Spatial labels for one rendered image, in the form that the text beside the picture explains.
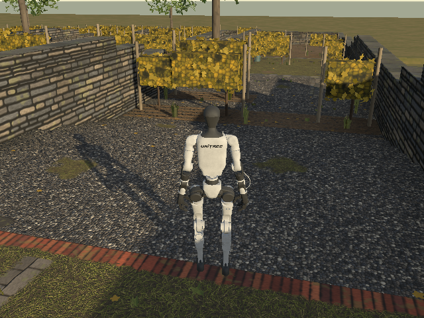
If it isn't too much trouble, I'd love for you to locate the left robot forearm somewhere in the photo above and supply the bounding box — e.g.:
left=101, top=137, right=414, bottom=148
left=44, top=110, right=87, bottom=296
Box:
left=178, top=162, right=190, bottom=195

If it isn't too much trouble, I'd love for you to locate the humanoid robot torso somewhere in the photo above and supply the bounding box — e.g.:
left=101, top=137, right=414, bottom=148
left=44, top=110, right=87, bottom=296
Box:
left=196, top=131, right=228, bottom=199

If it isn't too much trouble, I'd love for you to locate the right robot forearm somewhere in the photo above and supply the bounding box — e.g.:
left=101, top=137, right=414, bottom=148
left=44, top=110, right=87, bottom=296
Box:
left=235, top=162, right=247, bottom=194

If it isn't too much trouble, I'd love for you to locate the robot left upper arm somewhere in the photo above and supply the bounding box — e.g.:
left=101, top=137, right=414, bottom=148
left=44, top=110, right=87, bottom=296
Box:
left=183, top=134, right=198, bottom=172

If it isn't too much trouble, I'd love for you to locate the robot left hand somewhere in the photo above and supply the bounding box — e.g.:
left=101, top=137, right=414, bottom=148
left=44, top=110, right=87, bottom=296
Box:
left=177, top=194, right=193, bottom=211

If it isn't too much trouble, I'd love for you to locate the robot right upper arm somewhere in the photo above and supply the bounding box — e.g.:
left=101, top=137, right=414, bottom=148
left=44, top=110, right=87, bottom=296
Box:
left=226, top=134, right=241, bottom=172

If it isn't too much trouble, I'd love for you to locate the robot right shin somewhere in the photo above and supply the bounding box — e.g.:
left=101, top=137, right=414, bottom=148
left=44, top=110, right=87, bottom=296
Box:
left=222, top=222, right=231, bottom=266

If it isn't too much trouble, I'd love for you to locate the robot right hand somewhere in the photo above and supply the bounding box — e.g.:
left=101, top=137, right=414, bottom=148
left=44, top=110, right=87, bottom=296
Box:
left=233, top=192, right=248, bottom=211

